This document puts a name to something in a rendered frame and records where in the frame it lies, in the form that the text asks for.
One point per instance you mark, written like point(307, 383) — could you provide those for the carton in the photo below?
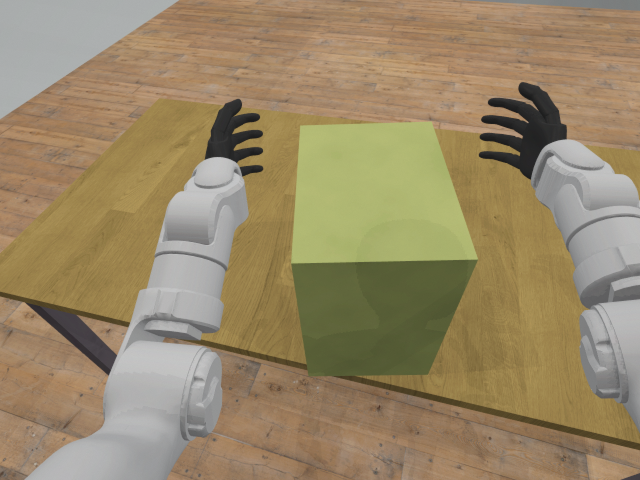
point(381, 253)

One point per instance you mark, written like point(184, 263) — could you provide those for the robot left hand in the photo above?
point(222, 142)

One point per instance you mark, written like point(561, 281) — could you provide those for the robot right forearm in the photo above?
point(598, 214)

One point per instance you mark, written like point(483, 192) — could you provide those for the robot left forearm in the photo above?
point(182, 299)

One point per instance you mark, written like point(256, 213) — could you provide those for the robot left upper arm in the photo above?
point(161, 396)

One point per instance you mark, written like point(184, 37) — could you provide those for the table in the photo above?
point(511, 349)

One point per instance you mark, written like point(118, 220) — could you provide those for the robot right upper arm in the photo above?
point(610, 352)

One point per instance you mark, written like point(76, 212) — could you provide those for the robot right hand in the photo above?
point(544, 127)

